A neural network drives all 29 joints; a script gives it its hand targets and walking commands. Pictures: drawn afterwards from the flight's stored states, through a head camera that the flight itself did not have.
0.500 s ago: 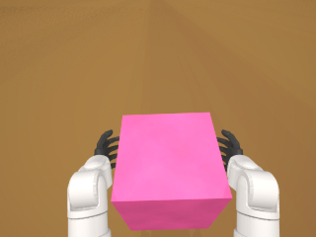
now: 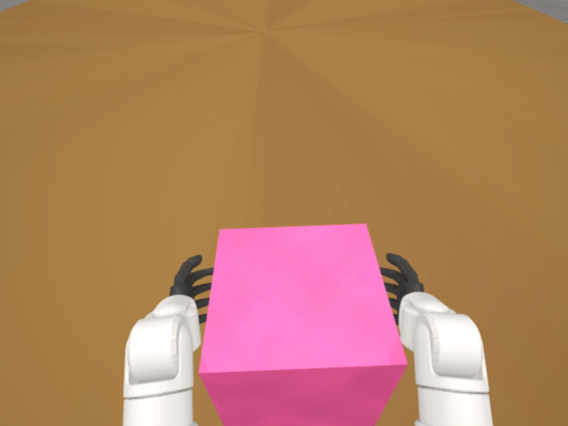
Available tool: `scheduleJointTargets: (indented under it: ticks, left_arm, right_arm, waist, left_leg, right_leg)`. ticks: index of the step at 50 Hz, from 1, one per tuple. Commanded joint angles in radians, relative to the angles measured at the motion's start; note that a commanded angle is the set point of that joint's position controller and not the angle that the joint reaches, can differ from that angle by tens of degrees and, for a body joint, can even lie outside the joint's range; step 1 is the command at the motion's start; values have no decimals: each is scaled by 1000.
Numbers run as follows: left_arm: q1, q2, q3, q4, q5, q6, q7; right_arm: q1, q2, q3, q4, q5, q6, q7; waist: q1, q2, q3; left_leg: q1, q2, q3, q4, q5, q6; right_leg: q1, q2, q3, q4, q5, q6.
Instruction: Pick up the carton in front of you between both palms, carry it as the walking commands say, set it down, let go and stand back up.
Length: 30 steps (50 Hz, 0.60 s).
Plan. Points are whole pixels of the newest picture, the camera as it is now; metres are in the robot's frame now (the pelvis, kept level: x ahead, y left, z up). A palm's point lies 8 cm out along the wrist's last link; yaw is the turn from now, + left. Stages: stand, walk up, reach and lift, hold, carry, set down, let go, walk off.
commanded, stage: carry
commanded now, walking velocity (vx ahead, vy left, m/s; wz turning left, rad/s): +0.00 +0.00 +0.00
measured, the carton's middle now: (296, 334) +0.26 +0.00 +0.01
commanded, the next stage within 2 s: hold in 1.34 s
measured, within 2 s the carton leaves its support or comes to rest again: neither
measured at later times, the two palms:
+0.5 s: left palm (188, 320) +0.27 +0.16 +0.04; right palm (401, 320) +0.26 -0.14 +0.04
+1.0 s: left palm (188, 329) +0.25 +0.15 +0.04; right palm (406, 329) +0.25 -0.15 +0.04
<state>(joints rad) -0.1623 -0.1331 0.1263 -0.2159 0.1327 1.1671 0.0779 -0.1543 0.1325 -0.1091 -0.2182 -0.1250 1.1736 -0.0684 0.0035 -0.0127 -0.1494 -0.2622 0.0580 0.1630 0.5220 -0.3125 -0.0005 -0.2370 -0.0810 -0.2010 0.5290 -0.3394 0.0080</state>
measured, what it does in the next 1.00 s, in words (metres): stands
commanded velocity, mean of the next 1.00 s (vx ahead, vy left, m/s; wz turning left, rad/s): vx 0.00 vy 0.00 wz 0.00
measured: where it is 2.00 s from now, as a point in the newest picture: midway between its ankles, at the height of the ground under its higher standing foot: outside the picture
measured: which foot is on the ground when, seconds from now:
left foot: down 0.00-1.00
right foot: down 0.00-1.00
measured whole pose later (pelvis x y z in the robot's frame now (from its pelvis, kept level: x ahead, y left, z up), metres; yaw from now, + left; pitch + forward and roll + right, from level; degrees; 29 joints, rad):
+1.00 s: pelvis -0.04 +0.00 +0.00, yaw +0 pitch +2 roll +0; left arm -0.22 -0.14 0.19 0.17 0.24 0.73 0.02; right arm -0.21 0.14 -0.17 0.16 -0.24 0.74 -0.01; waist 0.00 0.00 -0.10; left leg -0.28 0.06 0.17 0.51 -0.25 0.01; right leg -0.26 -0.08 -0.20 0.51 -0.28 -0.01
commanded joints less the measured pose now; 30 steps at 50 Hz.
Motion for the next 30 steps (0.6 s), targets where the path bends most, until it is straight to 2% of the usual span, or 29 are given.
scheduleJointTargets:
  ticks: [1,7,13,18,25,30]
  left_arm:
    - [-449,-911,-746,-32,-381,-37,-264]
    - [-412,-886,-726,-11,-339,-121,-260]
    - [-378,-827,-666,59,-271,-211,-253]
    - [-394,-783,-575,159,-194,-307,-248]
    - [-495,-806,-437,366,-99,-465,-261]
    - [-547,-875,-425,432,-85,-532,-276]
  right_arm:
    - [-456,904,711,-40,354,-52,244]
    - [-430,878,707,-32,322,-131,243]
    - [-406,820,654,34,261,-222,239]
    - [-420,776,560,132,183,-319,234]
    - [-521,795,420,337,86,-475,245]
    - [-574,861,407,403,71,-542,260]
  waist:
    - [-3,35,-236]
    - [-3,19,-254]
    - [-2,17,-222]
    - [-2,15,-189]
    - [-2,14,-156]
    - [-1,15,-182]
  left_leg:
    - [131,119,-91,15,748,11]
    - [127,113,-86,24,671,12]
    - [105,112,-85,5,570,12]
    - [92,112,-86,-23,485,15]
    - [74,110,-97,-75,334,18]
    - [81,107,-101,-79,312,19]
  right_leg:
    - [104,-82,74,21,578,15]
    - [119,-89,77,26,572,12]
    - [103,-95,83,4,510,5]
    - [84,-98,89,-28,439,2]
    - [61,-97,100,-82,302,-7]
    - [67,-96,104,-88,287,-12]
